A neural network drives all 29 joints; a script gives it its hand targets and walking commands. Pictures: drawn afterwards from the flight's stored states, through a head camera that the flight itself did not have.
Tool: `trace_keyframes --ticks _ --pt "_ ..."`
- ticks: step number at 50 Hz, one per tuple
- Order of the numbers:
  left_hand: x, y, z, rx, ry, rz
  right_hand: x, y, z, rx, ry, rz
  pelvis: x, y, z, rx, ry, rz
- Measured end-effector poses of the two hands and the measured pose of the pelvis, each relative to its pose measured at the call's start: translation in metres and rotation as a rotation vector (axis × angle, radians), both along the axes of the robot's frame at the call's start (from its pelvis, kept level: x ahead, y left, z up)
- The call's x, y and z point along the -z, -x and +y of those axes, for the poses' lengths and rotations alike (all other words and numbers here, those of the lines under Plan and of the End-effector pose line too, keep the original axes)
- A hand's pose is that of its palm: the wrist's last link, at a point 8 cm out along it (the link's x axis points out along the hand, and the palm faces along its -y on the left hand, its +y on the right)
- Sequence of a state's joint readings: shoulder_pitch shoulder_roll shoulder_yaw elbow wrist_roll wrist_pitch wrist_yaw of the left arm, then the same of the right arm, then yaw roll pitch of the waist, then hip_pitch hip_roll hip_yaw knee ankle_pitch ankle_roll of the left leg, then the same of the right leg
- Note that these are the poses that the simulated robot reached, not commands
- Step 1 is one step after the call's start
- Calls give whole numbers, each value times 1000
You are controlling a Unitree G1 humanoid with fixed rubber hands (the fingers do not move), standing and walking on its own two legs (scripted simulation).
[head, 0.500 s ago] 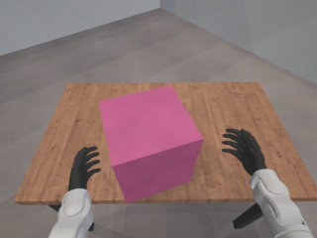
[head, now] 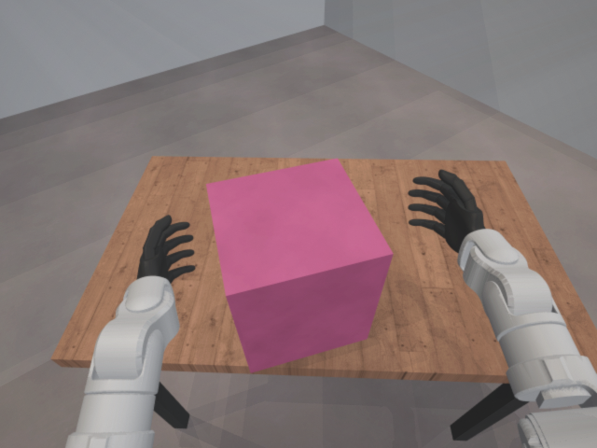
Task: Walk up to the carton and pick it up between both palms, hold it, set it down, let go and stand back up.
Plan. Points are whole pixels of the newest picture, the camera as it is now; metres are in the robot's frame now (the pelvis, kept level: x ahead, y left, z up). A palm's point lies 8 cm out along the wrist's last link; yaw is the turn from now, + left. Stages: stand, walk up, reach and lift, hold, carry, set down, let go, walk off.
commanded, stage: reach and lift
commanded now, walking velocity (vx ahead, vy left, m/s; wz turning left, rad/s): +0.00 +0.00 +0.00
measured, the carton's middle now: (293, 267) +0.40 +0.04 -0.01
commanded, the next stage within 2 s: none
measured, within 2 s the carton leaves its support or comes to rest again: neither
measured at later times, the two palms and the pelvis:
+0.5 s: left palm (145, 240) +0.34 +0.23 +0.12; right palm (447, 175) +0.44 -0.16 +0.16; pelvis +0.00 +0.00 +0.00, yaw +0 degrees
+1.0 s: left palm (151, 265) +0.35 +0.24 +0.06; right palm (438, 220) +0.43 -0.17 +0.08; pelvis +0.00 +0.00 +0.00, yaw +0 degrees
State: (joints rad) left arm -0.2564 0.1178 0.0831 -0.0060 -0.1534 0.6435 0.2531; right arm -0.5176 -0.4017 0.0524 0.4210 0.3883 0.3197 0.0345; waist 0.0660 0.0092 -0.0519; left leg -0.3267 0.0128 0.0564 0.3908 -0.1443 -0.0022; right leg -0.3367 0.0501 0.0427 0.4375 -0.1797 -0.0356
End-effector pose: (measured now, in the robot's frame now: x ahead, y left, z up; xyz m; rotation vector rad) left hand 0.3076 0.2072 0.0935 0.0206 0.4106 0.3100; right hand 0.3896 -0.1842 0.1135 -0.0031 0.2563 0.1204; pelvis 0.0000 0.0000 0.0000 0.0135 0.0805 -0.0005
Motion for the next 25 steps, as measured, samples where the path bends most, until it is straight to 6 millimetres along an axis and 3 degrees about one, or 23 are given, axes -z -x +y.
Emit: trace_keyframes --ticks 11,25 --pt "-22 -22 0 4 -10 -29 -21 -23 7 -10 6 -13 0 0 0 0 0 1" --pt "-28 -37 18 -46 -39 7 -46 -52 22 -33 -12 -22 0 -1 -1 0 0 1"
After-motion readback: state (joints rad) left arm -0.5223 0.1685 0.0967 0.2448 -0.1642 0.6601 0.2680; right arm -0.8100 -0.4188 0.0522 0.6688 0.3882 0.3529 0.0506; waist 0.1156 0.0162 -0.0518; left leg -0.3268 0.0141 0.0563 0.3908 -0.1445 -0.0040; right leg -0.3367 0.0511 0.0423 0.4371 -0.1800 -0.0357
